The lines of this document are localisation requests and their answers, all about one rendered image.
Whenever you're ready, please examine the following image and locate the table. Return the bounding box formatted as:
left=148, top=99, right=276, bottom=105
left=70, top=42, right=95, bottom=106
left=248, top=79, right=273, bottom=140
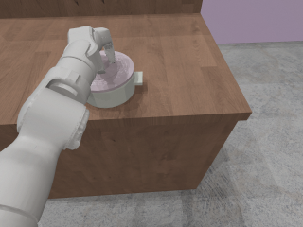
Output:
left=0, top=0, right=252, bottom=199

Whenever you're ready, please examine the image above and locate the pot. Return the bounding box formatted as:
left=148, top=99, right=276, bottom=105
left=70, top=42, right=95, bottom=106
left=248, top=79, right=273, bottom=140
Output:
left=86, top=71, right=143, bottom=109

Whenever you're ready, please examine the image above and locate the robot left hand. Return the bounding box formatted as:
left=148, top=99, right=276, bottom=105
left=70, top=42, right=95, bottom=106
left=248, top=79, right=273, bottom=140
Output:
left=94, top=27, right=116, bottom=75

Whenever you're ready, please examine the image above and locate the lid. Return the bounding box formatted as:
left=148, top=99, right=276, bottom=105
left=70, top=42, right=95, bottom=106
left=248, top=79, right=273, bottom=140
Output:
left=90, top=50, right=134, bottom=93

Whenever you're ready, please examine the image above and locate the left robot forearm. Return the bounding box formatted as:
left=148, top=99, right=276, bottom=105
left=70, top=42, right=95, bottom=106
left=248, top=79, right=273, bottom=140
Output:
left=16, top=26, right=103, bottom=133

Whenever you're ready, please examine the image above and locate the knob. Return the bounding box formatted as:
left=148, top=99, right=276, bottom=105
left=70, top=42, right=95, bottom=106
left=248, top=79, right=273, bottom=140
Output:
left=100, top=54, right=110, bottom=69

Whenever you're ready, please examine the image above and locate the robot left upper arm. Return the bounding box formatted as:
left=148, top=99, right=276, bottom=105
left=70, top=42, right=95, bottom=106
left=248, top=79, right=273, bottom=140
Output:
left=0, top=87, right=90, bottom=227

